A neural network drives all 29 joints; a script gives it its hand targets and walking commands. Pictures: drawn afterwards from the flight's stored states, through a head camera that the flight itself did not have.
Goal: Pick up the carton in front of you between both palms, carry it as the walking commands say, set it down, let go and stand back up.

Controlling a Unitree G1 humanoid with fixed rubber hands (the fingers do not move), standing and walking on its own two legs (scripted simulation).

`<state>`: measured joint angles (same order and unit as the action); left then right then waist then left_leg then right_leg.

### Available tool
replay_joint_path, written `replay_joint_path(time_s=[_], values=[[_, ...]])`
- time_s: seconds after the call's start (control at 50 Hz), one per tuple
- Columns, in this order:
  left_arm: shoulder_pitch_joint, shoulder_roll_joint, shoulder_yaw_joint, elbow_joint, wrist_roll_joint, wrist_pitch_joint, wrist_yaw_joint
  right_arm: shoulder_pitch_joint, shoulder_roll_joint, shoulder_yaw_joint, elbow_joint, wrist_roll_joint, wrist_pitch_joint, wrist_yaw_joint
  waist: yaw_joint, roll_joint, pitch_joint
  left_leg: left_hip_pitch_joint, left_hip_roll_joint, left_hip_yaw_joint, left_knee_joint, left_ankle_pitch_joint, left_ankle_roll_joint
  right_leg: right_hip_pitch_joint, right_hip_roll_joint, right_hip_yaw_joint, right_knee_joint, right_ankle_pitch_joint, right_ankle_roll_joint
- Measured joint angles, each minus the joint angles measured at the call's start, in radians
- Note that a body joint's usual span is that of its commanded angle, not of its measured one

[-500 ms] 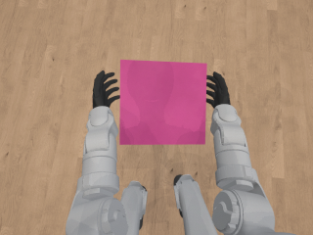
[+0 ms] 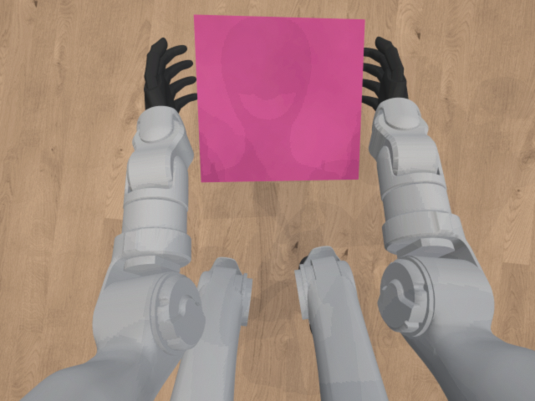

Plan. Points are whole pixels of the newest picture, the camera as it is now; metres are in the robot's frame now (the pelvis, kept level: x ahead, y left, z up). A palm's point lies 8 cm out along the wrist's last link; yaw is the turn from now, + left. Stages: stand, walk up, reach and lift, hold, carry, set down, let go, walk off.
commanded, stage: set down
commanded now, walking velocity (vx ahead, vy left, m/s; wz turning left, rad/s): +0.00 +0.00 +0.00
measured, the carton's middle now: (271, 112) +0.53 -0.04 -0.22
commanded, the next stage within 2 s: none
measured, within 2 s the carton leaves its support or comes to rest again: rests again in 0.98 s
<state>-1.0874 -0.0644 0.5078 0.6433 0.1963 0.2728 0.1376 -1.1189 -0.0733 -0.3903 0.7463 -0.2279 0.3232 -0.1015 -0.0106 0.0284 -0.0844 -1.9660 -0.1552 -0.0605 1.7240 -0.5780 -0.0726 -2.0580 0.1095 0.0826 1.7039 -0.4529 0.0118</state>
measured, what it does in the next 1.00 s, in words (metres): lowers itself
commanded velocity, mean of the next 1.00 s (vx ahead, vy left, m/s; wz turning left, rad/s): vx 0.00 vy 0.00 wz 0.00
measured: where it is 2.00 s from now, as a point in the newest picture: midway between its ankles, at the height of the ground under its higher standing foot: (274, 321)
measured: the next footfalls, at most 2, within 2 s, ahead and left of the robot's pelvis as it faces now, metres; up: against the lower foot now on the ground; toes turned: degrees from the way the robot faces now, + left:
none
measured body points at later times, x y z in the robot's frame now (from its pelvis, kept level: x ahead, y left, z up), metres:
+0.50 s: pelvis -0.01 +0.00 -0.09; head +0.36 -0.04 +0.16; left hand +0.56 +0.10 -0.24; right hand +0.55 -0.20 -0.26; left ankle +0.08 +0.13 -0.47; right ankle +0.11 -0.11 -0.47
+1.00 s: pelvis +0.00 +0.02 -0.11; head +0.37 -0.02 +0.14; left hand +0.57 +0.11 -0.28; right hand +0.56 -0.19 -0.28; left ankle +0.08 +0.13 -0.47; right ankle +0.11 -0.11 -0.47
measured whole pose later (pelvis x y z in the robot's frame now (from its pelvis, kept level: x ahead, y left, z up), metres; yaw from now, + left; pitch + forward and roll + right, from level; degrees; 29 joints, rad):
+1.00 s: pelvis +0.00 +0.02 -0.11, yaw +2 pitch +42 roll +1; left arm -1.44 0.10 0.45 0.90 0.10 0.21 0.16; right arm -1.47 -0.28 -0.41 0.95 -0.21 0.26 0.10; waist -0.06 0.10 0.27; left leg -2.21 -0.22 -0.02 2.14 -0.66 -0.05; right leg -2.26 0.04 0.05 2.11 -0.58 0.04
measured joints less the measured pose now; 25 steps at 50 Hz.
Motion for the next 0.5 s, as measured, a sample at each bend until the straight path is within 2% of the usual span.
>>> replay_joint_path(time_s=[0.14, 0.18, 0.26, 0.34, 0.4, 0.46, 0.5], values=[[-0.119, 0.029, 0.011, 0.063, 0.017, -0.003, 0.004, -0.126, -0.068, -0.003, 0.086, -0.009, -0.010, 0.016, -0.006, 0.009, 0.081, -0.081, -0.006, 0.011, 0.095, -0.015, -0.009, -0.087, 0.009, 0.001, 0.096, -0.006, 0.002], [-0.142, 0.035, 0.006, 0.070, 0.013, -0.001, 0.009, -0.147, -0.086, 0.011, 0.094, 0.013, -0.008, 0.013, -0.005, 0.008, 0.108, -0.102, -0.005, 0.018, 0.122, -0.021, -0.010, -0.112, 0.014, 0.005, 0.124, -0.008, 0.005], [-0.185, 0.051, -0.002, 0.076, -0.019, -0.012, 0.018, -0.203, -0.131, 0.065, 0.096, 0.059, 0.004, 0.004, 0.006, 0.024, 0.172, -0.139, -0.008, 0.027, 0.177, -0.032, -0.011, -0.152, 0.019, 0.009, 0.179, -0.015, 0.010], [-0.236, 0.089, -0.018, 0.085, -0.065, -0.010, 0.016, -0.282, -0.167, 0.110, 0.145, 0.072, -0.011, -0.001, 0.000, 0.033, 0.241, -0.173, -0.014, 0.039, 0.225, -0.038, -0.011, -0.186, 0.019, 0.014, 0.229, -0.020, 0.016], [-0.267, 0.108, -0.061, 0.087, -0.125, -0.011, 0.030, -0.300, -0.207, 0.150, 0.138, 0.119, -0.016, -0.003, -0.012, 0.036, 0.305, -0.179, -0.029, 0.043, 0.266, -0.045, -0.011, -0.187, 0.003, 0.012, 0.275, -0.037, 0.017], [-0.284, 0.113, -0.071, 0.118, -0.157, -0.030, 0.050, -0.312, -0.231, 0.158, 0.169, 0.141, -0.027, 0.021, -0.021, 0.033, 0.313, -0.195, -0.046, 0.036, 0.310, -0.059, -0.015, -0.196, -0.017, -0.003, 0.319, -0.062, 0.012], [-0.297, 0.130, -0.071, 0.146, -0.140, -0.030, 0.055, -0.332, -0.226, 0.153, 0.208, 0.134, -0.030, 0.037, -0.028, 0.022, 0.309, -0.204, -0.047, 0.030, 0.337, -0.071, -0.016, -0.203, -0.019, -0.014, 0.340, -0.073, 0.010]])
